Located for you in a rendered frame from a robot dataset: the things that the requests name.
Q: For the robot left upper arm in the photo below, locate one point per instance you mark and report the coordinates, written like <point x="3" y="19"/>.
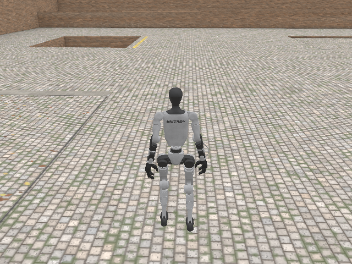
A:
<point x="156" y="126"/>

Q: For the left robot hand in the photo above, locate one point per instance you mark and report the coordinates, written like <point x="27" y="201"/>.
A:
<point x="148" y="170"/>

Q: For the right robot forearm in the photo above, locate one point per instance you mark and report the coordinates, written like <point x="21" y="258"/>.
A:
<point x="200" y="149"/>

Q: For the robot right shin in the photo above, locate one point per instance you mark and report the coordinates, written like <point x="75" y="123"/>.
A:
<point x="190" y="204"/>

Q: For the robot right upper arm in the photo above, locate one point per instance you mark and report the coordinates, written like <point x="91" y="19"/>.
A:
<point x="195" y="126"/>

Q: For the right robot hand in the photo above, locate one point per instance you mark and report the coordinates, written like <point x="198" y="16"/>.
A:
<point x="203" y="167"/>

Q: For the robot left foot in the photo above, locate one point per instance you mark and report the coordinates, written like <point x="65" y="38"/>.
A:
<point x="164" y="220"/>

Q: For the left robot forearm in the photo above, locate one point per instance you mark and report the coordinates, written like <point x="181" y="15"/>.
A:
<point x="151" y="152"/>

